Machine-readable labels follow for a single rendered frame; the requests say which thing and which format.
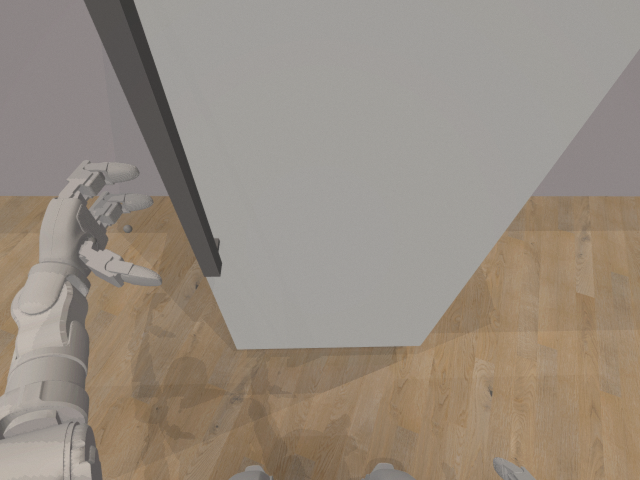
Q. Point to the robot left shin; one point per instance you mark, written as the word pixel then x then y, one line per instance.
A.
pixel 254 468

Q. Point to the fridge door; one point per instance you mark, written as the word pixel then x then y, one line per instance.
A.
pixel 359 159

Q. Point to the left robot upper arm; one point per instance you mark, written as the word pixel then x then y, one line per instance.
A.
pixel 62 452

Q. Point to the robot shin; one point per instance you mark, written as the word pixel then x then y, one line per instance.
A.
pixel 254 468
pixel 383 466

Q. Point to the robot left forearm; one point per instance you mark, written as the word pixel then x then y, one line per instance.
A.
pixel 46 380

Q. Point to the right robot hand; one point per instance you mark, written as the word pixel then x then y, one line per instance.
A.
pixel 509 471

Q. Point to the robot right shin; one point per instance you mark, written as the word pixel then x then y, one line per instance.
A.
pixel 383 466

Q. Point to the left robot hand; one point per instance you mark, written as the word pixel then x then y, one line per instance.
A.
pixel 68 224

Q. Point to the handle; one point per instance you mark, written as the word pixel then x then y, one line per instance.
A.
pixel 120 30

